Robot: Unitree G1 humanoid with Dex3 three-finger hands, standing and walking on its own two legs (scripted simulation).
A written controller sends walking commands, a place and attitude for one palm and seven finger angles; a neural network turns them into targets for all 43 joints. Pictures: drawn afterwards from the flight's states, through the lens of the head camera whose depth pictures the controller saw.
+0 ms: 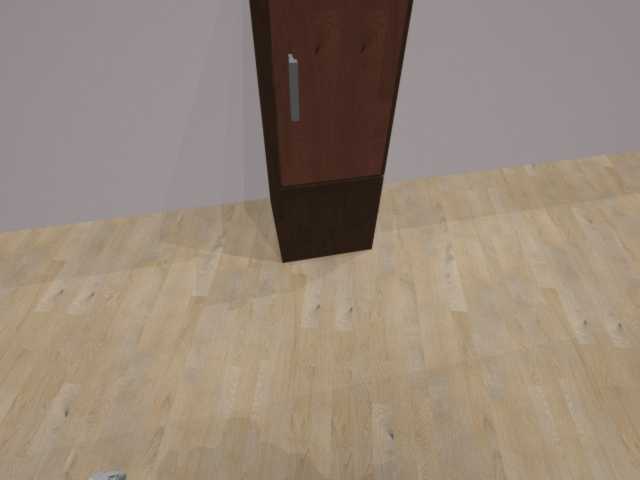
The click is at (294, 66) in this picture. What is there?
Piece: cupboard door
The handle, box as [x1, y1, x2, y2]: [288, 54, 298, 120]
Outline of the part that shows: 288,54 291,118 292,120 298,120 297,62 291,54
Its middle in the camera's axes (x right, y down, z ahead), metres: -0.08 -0.40 +1.03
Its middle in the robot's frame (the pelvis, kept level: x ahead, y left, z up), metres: +1.03 +0.13 +0.00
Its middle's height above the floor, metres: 0.77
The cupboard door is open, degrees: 0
